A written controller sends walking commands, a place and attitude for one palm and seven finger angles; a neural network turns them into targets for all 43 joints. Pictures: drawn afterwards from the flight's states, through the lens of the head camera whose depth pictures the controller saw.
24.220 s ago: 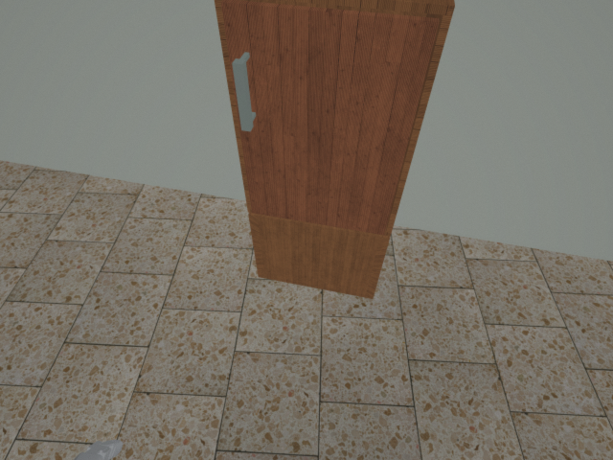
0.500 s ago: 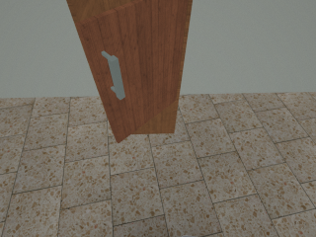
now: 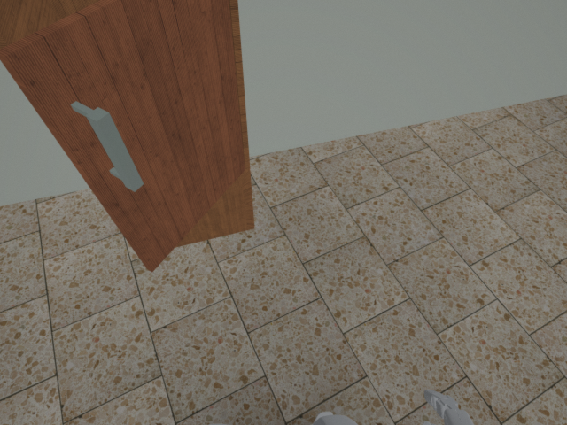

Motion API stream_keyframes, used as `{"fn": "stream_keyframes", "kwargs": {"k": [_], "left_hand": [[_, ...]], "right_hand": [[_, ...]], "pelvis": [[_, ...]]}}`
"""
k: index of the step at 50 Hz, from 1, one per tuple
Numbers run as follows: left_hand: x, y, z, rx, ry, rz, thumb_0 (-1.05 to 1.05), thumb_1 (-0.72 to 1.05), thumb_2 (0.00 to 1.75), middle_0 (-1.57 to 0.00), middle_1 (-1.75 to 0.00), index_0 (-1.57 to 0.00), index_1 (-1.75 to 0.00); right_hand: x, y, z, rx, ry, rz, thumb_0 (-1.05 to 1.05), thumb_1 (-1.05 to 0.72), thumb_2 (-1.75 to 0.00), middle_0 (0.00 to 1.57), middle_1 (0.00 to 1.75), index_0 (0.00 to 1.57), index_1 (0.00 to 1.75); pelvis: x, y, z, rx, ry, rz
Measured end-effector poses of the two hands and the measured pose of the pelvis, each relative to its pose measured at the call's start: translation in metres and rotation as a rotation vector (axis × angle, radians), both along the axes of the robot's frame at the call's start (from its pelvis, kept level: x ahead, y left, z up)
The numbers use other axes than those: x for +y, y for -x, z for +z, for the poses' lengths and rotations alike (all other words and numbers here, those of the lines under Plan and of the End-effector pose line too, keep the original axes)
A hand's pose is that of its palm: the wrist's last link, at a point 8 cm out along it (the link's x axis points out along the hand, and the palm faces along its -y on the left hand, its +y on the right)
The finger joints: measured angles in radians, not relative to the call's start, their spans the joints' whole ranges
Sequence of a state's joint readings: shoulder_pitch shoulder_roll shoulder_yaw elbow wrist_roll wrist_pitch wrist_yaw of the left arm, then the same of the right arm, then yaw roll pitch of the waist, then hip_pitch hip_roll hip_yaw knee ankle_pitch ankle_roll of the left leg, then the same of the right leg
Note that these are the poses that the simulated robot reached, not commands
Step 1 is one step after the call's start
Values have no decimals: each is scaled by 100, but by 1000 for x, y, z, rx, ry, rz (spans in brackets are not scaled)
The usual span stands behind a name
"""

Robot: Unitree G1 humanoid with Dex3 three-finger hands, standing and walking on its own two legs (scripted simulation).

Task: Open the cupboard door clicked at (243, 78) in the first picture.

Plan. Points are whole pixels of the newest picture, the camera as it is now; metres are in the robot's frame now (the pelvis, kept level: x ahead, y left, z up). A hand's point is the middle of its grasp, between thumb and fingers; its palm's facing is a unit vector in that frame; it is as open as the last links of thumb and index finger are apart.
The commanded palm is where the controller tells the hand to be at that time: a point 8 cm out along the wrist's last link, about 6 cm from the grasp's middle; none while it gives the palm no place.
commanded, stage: walk to a spot facing it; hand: left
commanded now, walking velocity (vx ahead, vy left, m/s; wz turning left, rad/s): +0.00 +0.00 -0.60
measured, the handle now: (109, 148) +0.48 +0.32 +0.06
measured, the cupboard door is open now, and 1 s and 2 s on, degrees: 42 42 42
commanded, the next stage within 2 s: none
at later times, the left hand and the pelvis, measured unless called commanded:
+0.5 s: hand (190, 405) +0.16 +0.16 -0.17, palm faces -0.30 -0.93 -0.22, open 7.4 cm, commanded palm none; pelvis +0.01 -0.01 +0.00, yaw -18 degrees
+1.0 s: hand (244, 365) +0.22 +0.08 -0.17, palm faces -0.58 -0.79 -0.21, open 7.4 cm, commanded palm none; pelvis +0.04 -0.04 +0.00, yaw -37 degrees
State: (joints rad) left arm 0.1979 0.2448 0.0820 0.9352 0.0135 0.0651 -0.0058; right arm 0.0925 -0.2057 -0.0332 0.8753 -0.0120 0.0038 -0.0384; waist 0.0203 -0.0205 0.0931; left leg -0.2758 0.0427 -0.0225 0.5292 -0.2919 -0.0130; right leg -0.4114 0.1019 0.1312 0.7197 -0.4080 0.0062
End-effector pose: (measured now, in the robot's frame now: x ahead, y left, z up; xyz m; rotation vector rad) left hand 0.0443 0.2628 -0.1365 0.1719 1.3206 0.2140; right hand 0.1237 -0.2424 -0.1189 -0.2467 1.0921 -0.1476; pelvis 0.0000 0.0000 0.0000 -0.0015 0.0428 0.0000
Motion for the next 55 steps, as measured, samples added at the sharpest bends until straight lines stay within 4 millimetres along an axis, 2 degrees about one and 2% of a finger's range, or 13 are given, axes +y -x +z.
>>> {"fn": "stream_keyframes", "kwargs": {"k": [5, 10, 13, 16, 20, 23, 29, 33, 36, 40, 45, 49, 55], "left_hand": [[-1, -41, 10, -82, -2, -61, 1, 91, 90, -20, -30, -20, -30], [-18, -80, 15, -148, -21, -173, 1, 91, 90, -20, -30, -19, -30], [-28, -90, 10, -147, -46, -231, 1, 91, 90, -20, -30, -20, -30], [-37, -92, 11, -102, -45, -274, 1, 91, 90, -20, -30, -20, -30], [-45, -99, 7, -58, -17, -330, 1, 90, 90, -20, -30, -20, -30], [-48, -110, -3, -45, 15, -362, 1, 90, 90, -21, -30, -20, -30], [-70, -145, 4, -79, 53, -427, 1, 90, 90, -20, -30, -20, -30], [-96, -169, 13, -125, 56, -496, 1, 91, 90, -20, -30, -20, -30], [-114, -184, 9, -172, 29, -557, 1, 90, 90, -20, -30, -20, -30], [-127, -185, 12, -140, 5, -607, 1, 91, 90, -20, -30, -20, -30], [-133, -185, 11, -80, 11, -663, 1, 90, 90, -20, -30, -20, -30], [-134, -195, 0, -48, 42, -695, 1, 90, 90, -21, -30, -20, -30], [-160, -233, 3, -54, 93, -765, 1, 90, 90, -20, -30, -20, -30]], "right_hand": [[-7, 35, 1, 81, 6, -15, 1, -91, -90, 21, 30, 20, 30], [-32, 70, -17, 127, -17, -113, 1, -90, -90, 21, 30, 20, 30], [-50, 86, -27, 145, -14, -188, 1, -91, -90, 21, 30, 20, 30], [-59, 96, -18, 149, 1, -244, 1, -91, -90, 20, 30, 20, 30], [-59, 104, -2, 117, 18, -308, 1, -91, -90, 20, 30, 20, 30], [-53, 115, 0, 94, 41, -340, 1, -91, -90, 20, 30, 20, 30], [-37, 152, 6, 178, 19, -383, 1, -91, -90, 20, 30, 20, 30], [-37, 176, 0, 211, -20, -446, 1, -91, -90, 21, 30, 20, 30], [-47, 191, -17, 209, -48, -515, 1, -90, -90, 21, 30, 20, 30], [-56, 194, -16, 201, -49, -591, 1, -91, -90, 21, 30, 20, 30], [-60, 177, 0, 113, -33, -651, 1, -91, -90, 20, 30, 20, 30], [-55, 166, 5, 48, -3, -671, 1, -91, -90, 20, 30, 20, 30], [-29, 190, 14, 110, -4, -727, 1, -91, -90, 20, 30, 20, 30]], "pelvis": [[-6, 1, 6, -21, 12, -38], [-20, -4, -5, -29, 13, -104], [-24, -3, -13, -33, 2, -147], [-23, -3, -6, -29, -3, -189], [-19, -6, 1, -17, -21, -250], [-12, -12, -4, 0, 4, -289], [-20, -16, 6, -4, 23, -348], [-32, -17, 6, -5, 36, -399], [-45, -17, -7, -11, 2, -442], [-46, -16, -3, -21, 9, -502], [-43, -23, 5, -21, -8, -580], [-38, -38, 1, -7, 7, -634], [-46, -57, 8, 1, 32, -701]]}}
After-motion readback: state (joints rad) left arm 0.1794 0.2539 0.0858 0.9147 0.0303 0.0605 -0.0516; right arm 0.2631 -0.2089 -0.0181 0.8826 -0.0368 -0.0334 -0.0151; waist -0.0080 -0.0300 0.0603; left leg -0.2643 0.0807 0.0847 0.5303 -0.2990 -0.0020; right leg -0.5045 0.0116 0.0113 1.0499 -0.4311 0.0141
